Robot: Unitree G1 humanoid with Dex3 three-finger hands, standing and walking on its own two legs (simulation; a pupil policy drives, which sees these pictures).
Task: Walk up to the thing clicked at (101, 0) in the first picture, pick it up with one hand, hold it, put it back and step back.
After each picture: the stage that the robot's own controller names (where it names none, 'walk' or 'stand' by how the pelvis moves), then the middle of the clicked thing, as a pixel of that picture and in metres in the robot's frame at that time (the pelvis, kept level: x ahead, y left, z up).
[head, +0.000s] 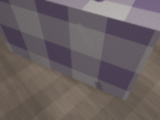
stand; out of the picture +0.98 -0.09 +0.12
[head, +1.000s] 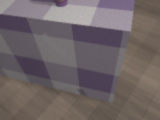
walk; out of the picture +0.87 +0.17 +0.14
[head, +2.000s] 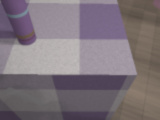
stand; (17, 12) +0.51 +0.24 +0.17
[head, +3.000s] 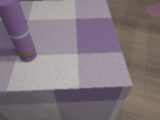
stand; (19, 32) +0.49 +0.24 +0.12
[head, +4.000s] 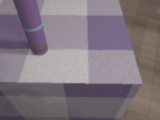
stand; (32, 26) +0.52 +0.21 +0.12
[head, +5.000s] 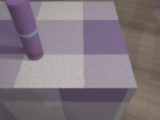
stand; (27, 31) +0.50 +0.22 +0.12
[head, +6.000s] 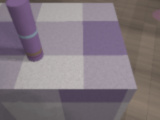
stand; (28, 33) +0.50 +0.23 +0.12
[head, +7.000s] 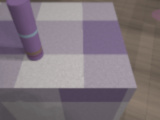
stand; (28, 32) +0.50 +0.22 +0.12
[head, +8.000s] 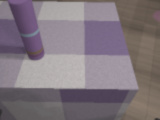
rise first; (29, 31) +0.50 +0.22 +0.12
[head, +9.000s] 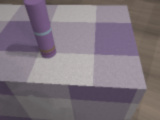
go down; (42, 30) +0.52 +0.22 +0.13
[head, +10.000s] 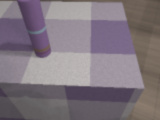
go down; (36, 28) +0.52 +0.20 +0.13
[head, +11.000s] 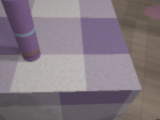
go down; (24, 30) +0.49 +0.20 +0.14
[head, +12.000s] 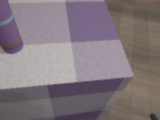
close in; (0, 18) +0.49 +0.22 +0.16
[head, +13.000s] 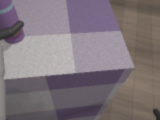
close; (0, 6) +0.52 +0.21 +0.17
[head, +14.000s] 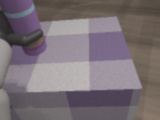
lift; (20, 10) +0.34 +0.15 +0.35
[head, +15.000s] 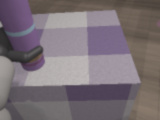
hold; (20, 28) +0.33 +0.17 +0.29
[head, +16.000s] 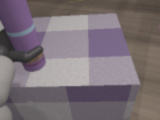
hold; (21, 29) +0.34 +0.17 +0.29
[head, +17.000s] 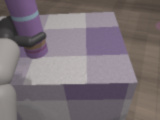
crouch; (25, 16) +0.38 +0.16 +0.30
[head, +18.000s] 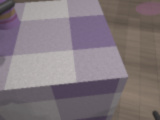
lower; out of the picture +0.49 +0.21 +0.32
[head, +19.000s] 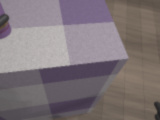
lower; out of the picture +0.53 +0.23 +0.18
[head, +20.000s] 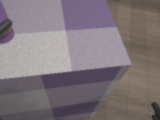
lower; out of the picture +0.51 +0.23 +0.18
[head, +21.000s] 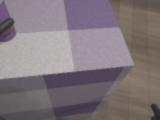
lower; out of the picture +0.52 +0.22 +0.18
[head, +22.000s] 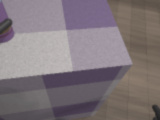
lower; out of the picture +0.51 +0.22 +0.18
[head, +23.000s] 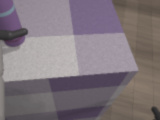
open; (1, 9) +0.50 +0.21 +0.18
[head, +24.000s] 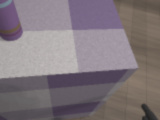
sink last; out of the picture +0.50 +0.20 +0.18
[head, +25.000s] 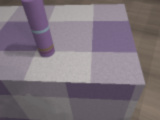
sink last; (40, 28) +0.52 +0.22 +0.15
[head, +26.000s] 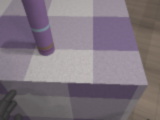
stand; (40, 26) +0.51 +0.20 +0.13
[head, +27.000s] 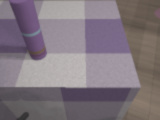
stand; (31, 30) +0.49 +0.21 +0.13
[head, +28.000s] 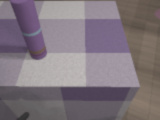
stand; (31, 30) +0.50 +0.22 +0.13
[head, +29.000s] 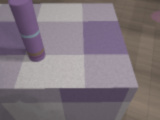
stand; (30, 32) +0.50 +0.21 +0.13
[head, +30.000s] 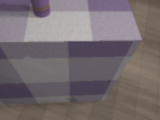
walk; out of the picture +0.64 +0.19 +0.14
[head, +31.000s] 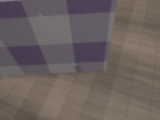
walk; out of the picture +1.01 +0.26 +0.14
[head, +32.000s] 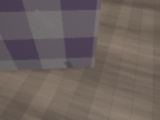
walk; out of the picture +1.20 +0.27 +0.14
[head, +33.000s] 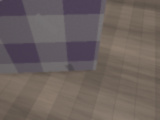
stand; out of the picture +1.14 +0.25 +0.12
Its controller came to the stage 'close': yes
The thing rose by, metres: 0.20
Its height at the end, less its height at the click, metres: +0.00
